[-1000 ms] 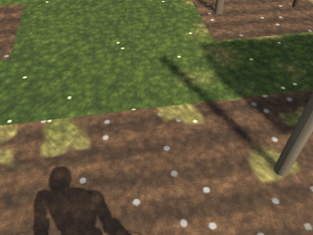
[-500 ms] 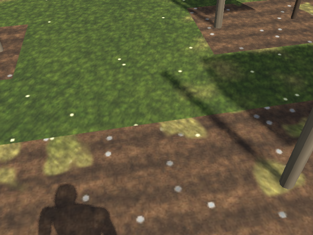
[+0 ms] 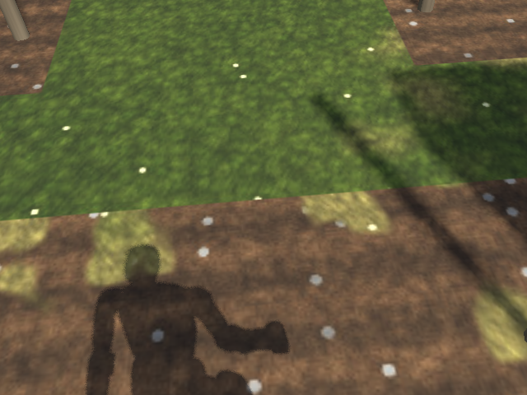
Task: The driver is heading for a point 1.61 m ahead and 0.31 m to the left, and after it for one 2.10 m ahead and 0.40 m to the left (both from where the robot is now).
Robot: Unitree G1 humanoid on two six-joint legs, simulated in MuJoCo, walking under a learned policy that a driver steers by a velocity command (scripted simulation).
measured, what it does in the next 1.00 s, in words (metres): goes down: left foot 0.19 m lower, then right foot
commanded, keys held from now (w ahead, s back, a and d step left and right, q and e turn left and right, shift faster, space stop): w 0.60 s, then w+q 0.40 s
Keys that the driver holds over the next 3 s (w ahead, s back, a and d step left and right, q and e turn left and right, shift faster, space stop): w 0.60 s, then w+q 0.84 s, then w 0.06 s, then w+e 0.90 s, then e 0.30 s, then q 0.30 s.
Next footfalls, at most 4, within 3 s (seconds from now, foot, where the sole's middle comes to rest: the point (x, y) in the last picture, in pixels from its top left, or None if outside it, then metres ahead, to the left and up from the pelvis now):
0.18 left None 0.31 0.15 -0.94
0.60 right None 0.53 -0.04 -0.94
1.12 left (254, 309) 0.81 0.15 -0.94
1.68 right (261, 216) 1.17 0.16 -0.94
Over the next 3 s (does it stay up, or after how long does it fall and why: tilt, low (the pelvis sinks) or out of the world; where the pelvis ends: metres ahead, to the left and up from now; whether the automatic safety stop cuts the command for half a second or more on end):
stays up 1.49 0.30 -0.16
